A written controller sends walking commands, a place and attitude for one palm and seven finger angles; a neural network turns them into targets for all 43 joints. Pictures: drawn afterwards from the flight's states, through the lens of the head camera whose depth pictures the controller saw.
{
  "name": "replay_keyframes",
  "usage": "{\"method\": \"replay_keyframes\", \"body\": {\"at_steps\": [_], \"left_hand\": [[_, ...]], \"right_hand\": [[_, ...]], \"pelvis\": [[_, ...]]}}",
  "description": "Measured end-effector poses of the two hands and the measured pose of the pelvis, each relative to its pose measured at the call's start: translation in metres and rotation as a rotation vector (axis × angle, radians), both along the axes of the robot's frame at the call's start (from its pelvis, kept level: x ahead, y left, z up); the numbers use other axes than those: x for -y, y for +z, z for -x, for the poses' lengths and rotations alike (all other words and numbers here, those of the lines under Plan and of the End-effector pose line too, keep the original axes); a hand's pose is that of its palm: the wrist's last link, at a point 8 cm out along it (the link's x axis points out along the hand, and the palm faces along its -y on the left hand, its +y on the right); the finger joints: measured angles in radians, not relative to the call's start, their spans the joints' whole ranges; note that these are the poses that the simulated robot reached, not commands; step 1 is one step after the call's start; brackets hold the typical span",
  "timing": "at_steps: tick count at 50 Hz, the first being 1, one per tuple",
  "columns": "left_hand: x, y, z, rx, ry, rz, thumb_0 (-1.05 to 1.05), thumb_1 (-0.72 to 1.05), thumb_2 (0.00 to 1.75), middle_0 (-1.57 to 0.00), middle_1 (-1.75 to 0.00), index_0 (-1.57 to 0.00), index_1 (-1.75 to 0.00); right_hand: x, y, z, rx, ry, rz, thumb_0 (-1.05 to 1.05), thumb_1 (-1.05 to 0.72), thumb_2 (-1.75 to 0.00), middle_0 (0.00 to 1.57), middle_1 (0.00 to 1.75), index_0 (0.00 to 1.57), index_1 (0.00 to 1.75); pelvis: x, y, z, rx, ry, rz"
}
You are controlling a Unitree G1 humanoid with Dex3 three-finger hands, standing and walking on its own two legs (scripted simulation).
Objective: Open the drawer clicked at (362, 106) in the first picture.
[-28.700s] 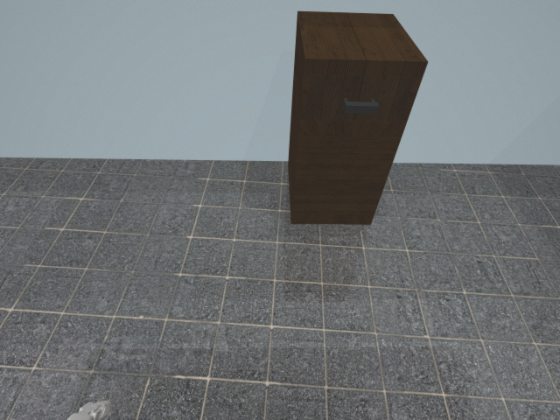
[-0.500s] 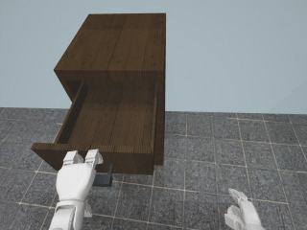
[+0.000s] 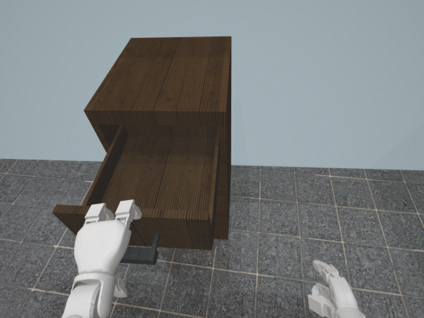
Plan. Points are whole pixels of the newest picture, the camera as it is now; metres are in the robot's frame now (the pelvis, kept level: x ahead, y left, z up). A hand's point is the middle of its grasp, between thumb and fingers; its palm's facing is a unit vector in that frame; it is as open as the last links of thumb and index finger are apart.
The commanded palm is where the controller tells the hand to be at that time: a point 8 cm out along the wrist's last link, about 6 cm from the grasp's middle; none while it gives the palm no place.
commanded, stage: lift the hand off the handle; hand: left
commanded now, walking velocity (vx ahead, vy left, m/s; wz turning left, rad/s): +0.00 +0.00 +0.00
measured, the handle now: (134, 245) +0.28 +0.22 -0.08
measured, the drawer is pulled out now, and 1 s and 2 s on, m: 0.28 0.28 0.28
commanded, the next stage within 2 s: draw the hand back to the body in 0.86 s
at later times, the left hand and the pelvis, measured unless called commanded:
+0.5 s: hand (112, 240) +0.23 +0.21 +0.05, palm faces +0.05 -0.09 -0.99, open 13.9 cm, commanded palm +0.20 +0.21 +0.10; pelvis +0.00 +0.00 +0.01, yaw +0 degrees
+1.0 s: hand (113, 232) +0.24 +0.21 +0.06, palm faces +0.03 -0.13 -0.99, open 13.9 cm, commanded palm +0.21 +0.21 +0.12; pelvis +0.00 +0.00 +0.02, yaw +0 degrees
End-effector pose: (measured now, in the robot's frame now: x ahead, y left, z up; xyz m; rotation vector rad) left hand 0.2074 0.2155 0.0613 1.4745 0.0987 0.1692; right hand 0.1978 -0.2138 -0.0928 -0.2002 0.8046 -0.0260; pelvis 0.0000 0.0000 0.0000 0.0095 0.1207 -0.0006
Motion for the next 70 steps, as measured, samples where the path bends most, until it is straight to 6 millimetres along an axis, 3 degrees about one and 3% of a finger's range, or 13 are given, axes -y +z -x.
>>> {"method": "replay_keyframes", "body": {"at_steps": [22,39,50,59,65,70], "left_hand": [[0.002,0.033,-0.002,0.001,-0.023,0.008,0.0,-0.49,0.3,-0.32,-1.2,-0.31,-1.2],[0.005,0.057,-0.005,0.024,-0.044,0.018,0.0,-0.49,0.3,-0.32,-1.2,-0.31,-1.2],[0.003,0.053,-0.01,-0.022,-0.036,0.041,0.0,-0.49,0.3,-0.31,-1.2,-0.31,-1.2],[-0.007,0.073,0.007,0.032,-0.035,0.01,0.0,-0.49,0.3,-0.32,-1.2,-0.32,-1.2],[-0.024,0.076,0.015,0.005,0.037,0.001,0.0,-0.49,0.3,-0.31,-1.2,-0.31,-1.2],[-0.024,0.081,0.018,-0.007,0.017,0.02,0.0,-0.49,0.3,-0.31,-1.2,-0.31,-1.2]], "right_hand": [[0.005,0.01,0.001,0.008,0.002,-0.007,0.02,-0.9,-0.9,0.2,0.3,0.2,0.3],[-0.008,0.019,-0.01,0.029,0.033,-0.027,0.02,-0.9,-0.9,0.2,0.3,0.2,0.3],[-0.014,0.023,-0.013,0.027,0.05,-0.033,0.02,-0.9,-0.9,0.2,0.3,0.2,0.3],[-0.013,0.024,-0.014,0.026,0.047,-0.04,0.02,-0.9,-0.9,0.2,0.3,0.2,0.3],[-0.015,0.024,-0.018,0.021,0.065,-0.032,0.02,-0.9,-0.9,0.2,0.3,0.2,0.3],[-0.017,0.029,-0.022,0.039,0.078,-0.019,0.02,-0.9,-0.9,0.2,0.3,0.2,0.3]], "pelvis": [[0.005,0.011,0.001,0.048,-0.003,-0.006],[0.0,0.018,-0.001,0.079,0.0,-0.003],[-0.002,0.021,-0.002,0.083,-0.001,-0.001],[-0.003,0.022,-0.007,0.089,-0.008,0.003],[-0.003,0.023,-0.005,0.099,0.003,0.003],[-0.003,0.024,-0.004,0.108,0.01,0.005]]}}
